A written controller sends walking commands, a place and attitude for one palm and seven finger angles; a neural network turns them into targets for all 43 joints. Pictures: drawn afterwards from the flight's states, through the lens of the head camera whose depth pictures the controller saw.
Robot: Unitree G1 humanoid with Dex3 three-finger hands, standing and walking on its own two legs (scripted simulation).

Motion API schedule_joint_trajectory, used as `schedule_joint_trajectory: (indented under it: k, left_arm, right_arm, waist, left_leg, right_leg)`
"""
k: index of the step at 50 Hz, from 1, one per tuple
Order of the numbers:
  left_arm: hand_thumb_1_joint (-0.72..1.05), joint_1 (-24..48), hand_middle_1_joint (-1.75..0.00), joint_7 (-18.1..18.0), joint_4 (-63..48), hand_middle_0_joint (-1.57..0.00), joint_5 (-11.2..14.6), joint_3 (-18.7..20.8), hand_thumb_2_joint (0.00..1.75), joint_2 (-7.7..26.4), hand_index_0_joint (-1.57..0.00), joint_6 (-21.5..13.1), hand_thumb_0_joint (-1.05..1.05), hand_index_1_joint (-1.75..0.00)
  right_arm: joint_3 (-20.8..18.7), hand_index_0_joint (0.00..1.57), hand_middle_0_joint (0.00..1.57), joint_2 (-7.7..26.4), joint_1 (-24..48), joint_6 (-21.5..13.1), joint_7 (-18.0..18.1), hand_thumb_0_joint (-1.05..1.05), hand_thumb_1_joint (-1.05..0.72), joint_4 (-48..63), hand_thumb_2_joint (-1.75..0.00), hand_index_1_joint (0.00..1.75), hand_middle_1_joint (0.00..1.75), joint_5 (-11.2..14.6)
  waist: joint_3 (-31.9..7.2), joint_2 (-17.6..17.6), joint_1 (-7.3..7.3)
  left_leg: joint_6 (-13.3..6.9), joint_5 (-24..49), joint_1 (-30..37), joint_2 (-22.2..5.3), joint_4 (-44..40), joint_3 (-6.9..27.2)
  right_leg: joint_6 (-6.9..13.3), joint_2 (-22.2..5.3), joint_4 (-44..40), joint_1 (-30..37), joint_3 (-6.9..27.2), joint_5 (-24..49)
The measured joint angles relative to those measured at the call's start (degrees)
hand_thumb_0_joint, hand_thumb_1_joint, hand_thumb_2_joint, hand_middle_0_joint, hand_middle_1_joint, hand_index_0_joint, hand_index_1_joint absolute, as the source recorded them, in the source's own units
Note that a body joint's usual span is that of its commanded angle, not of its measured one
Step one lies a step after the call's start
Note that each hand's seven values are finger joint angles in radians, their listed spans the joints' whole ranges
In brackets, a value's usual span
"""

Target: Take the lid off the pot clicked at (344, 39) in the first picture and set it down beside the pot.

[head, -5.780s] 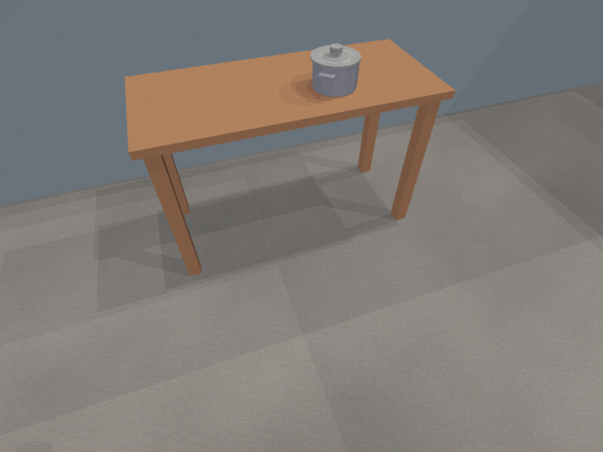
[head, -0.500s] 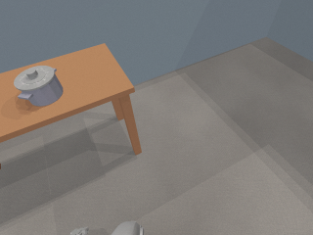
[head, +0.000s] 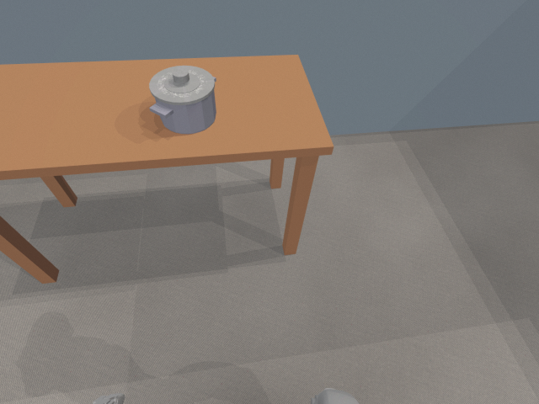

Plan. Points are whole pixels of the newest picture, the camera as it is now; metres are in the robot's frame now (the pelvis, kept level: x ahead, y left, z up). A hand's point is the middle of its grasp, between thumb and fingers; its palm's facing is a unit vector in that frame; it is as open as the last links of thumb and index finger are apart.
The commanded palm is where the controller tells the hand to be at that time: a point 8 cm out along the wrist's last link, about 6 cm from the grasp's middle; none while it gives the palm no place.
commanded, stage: turn to face it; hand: left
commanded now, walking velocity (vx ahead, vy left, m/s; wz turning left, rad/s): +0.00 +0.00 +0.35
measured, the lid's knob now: (180, 75) +0.82 +0.28 +0.00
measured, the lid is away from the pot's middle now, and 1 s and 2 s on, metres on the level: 0.00 0.00 0.00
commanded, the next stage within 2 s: take the last steps up to it in 0.26 s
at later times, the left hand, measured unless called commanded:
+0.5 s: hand out of the picture +0.01 +0.13 -0.14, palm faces +0.25 -0.93 -0.27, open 7.4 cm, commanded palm none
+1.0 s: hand out of the picture -0.03 +0.20 -0.18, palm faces +0.33 -0.93 -0.14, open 7.4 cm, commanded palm none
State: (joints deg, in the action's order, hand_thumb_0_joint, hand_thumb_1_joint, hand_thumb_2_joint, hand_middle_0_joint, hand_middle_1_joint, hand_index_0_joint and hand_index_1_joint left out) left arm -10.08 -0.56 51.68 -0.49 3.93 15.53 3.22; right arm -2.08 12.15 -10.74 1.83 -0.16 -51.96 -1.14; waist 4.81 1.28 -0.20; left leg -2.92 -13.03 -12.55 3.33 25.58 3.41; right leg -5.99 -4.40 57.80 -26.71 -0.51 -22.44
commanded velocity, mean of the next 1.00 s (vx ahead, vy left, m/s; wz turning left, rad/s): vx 0.20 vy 0.01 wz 0.12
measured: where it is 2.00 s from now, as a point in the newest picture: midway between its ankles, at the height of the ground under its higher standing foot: (243, 352)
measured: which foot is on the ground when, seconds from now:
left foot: down 0.00-0.20, up 0.22-0.82, down 0.84-1.00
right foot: up 0.00-0.18, down 0.20-0.84, up 0.86-1.00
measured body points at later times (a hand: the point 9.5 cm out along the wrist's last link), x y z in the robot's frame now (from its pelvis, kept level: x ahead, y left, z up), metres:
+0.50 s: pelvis +0.00 -0.06 +0.00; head +0.03 -0.10 +0.45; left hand +0.00 +0.18 -0.12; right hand +0.09 -0.30 -0.17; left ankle -0.07 +0.11 -0.65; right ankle +0.01 -0.13 -0.74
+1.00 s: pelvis +0.06 +0.05 +0.00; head +0.06 +0.07 +0.45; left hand -0.05 +0.25 -0.17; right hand +0.19 -0.16 -0.13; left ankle +0.02 +0.12 -0.74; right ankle +0.08 -0.09 -0.66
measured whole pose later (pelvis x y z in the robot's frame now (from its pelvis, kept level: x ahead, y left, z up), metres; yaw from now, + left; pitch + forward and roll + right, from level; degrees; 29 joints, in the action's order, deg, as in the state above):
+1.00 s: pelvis +0.06 +0.05 +0.00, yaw +14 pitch -1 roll +0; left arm -22.3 0.7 64.3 -1.6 3.1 10.3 -0.2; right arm -2.5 8.5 -13.7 -4.0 1.6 -57.0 -0.6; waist 1.1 3.0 -2.4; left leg -3.7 -14.2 -6.8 1.5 21.7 -6.8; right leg -0.4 -5.5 61.8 -26.5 -3.3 -17.1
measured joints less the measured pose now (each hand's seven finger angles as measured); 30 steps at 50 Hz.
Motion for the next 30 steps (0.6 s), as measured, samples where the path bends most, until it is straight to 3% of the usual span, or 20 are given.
schedule_joint_trajectory:
  k: [6, 9, 10, 13, 15, 17, 20, 30]
  left_arm:
    - [0.91, 2.05, -0.30, -0.25, -0.78, -0.20, 0.31, -0.84, 0.89, -1.86, -0.20, -0.21, 0.00, -0.30]
    - [0.91, 2.14, -0.30, -0.34, -1.47, -0.20, 0.47, -1.43, 0.89, -2.97, -0.20, -1.05, 0.00, -0.30]
    - [0.91, 1.82, -0.30, -0.38, -1.73, -0.20, 0.42, -1.63, 0.89, -3.20, -0.20, -1.58, 0.00, -0.30]
    - [0.91, 1.04, -0.30, -0.49, -1.59, -0.20, -0.15, -2.31, 0.89, -4.71, -0.20, -2.58, 0.00, -0.30]
    - [0.90, -0.05, -0.30, -0.47, -1.53, -0.20, -0.19, -2.46, 0.89, -5.40, -0.21, -2.60, 0.00, -0.30]
    - [0.90, -1.12, -0.30, -0.44, -1.08, -0.20, -0.16, -2.46, 0.89, -5.97, -0.21, -2.65, 0.00, -0.30]
    - [0.90, -2.68, -0.30, -0.45, -0.14, -0.20, -0.22, -2.39, 0.89, -6.50, -0.21, -2.99, 0.00, -0.30]
    - [0.90, -11.06, -0.30, 0.18, 5.46, -0.20, -0.85, -2.14, 0.89, -7.25, -0.21, -5.61, 0.00, -0.30]
  right_arm:
    - [-0.29, 0.21, 0.21, -0.22, -1.70, 0.67, 0.12, 0.00, -0.90, -1.16, -0.90, 0.30, 0.30, -0.35]
    - [-0.58, 0.21, 0.21, 0.16, -2.43, 1.09, 0.19, 0.00, -0.90, -1.86, -0.90, 0.30, 0.30, -0.23]
    - [-0.70, 0.21, 0.21, 0.28, -2.75, 1.14, 0.17, 0.00, -0.90, -2.06, -0.90, 0.30, 0.30, -0.02]
    - [-1.50, 0.20, 0.20, 0.99, -2.73, 1.82, 0.27, 0.00, -0.90, -2.85, -0.90, 0.30, 0.30, 0.28]
    - [-1.96, 0.20, 0.20, 1.30, -2.69, 2.39, 0.05, 0.00, -0.91, -3.37, -0.90, 0.30, 0.30, 0.05]
    - [-2.23, 0.20, 0.20, 1.69, -2.52, 2.50, -0.28, 0.00, -0.91, -3.82, -0.90, 0.30, 0.30, -0.09]
    - [-2.34, 0.20, 0.20, 1.97, -2.37, 2.49, -0.45, 0.00, -0.91, -4.44, -0.90, 0.30, 0.30, -0.19]
    - [-1.91, 0.20, 0.20, 2.16, -1.35, 1.97, -1.26, 0.00, -0.91, -6.93, -0.90, 0.30, 0.30, -0.72]
  waist:
    - [-0.37, -1.61, 1.44]
    - [-0.79, -2.66, 1.63]
    - [-1.12, -2.81, 1.49]
    - [-1.01, -4.69, 1.83]
    - [-1.19, -4.69, 1.67]
    - [-1.18, -4.76, 1.57]
    - [-1.21, -4.36, 1.25]
    - [-3.07, -3.35, -1.95]
  left_leg:
    - [0.96, 0.01, -0.20, 1.32, 0.65, 2.91]
    - [2.02, -1.01, -1.25, 1.83, 2.81, 4.06]
    - [2.49, -1.76, -2.00, 2.16, 4.30, 4.27]
    - [3.46, -11.57, -6.62, 1.61, 16.97, 3.43]
    - [3.93, -13.25, -10.12, 1.17, 27.95, 1.90]
    - [4.60, -10.92, -12.34, -0.16, 35.25, 0.79]
    - [5.62, -8.38, -13.12, -2.14, 38.75, 0.19]
    - [5.91, -4.94, -10.93, -6.38, 31.32, -2.74]
  right_leg:
    - [1.05, 2.33, -10.61, 4.46, 0.40, -1.57]
    - [1.82, 3.63, -19.96, 8.95, -0.13, 2.74]
    - [2.47, 3.72, -24.49, 11.01, -0.35, 5.73]
    - [7.96, 4.14, -25.01, 11.93, -2.51, 5.54]
    - [9.24, 3.54, -26.54, 13.04, -3.38, 5.60]
    - [9.45, 3.21, -28.62, 14.21, -4.15, 6.57]
    - [9.68, 2.72, -30.78, 15.27, -5.15, 7.67]
    - [9.01, 1.93, -36.49, 18.99, -8.88, 9.23]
